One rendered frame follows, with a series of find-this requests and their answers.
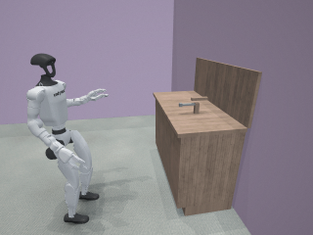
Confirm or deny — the tap lever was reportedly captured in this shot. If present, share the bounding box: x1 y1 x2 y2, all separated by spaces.
178 103 195 108

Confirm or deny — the counter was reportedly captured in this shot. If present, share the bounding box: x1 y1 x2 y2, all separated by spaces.
153 57 262 216

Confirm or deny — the robot left hand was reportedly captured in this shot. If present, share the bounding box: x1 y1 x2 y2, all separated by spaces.
86 88 109 102

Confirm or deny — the right robot upper arm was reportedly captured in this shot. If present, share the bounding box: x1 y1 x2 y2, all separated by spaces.
26 87 45 128

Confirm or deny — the humanoid robot head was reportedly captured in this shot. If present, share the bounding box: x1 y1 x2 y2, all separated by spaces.
30 53 58 87

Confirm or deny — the left robot forearm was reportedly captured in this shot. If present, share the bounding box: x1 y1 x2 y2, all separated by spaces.
67 95 89 108

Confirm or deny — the right robot forearm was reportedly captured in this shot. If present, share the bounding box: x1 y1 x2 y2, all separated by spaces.
27 120 64 154

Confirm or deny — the left robot upper arm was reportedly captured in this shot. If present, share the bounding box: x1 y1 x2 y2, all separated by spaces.
55 79 67 89

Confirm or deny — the robot right hand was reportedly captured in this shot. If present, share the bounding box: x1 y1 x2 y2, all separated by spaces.
57 148 85 170

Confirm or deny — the left robot thigh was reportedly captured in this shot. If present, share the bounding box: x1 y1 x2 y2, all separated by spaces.
69 130 92 174

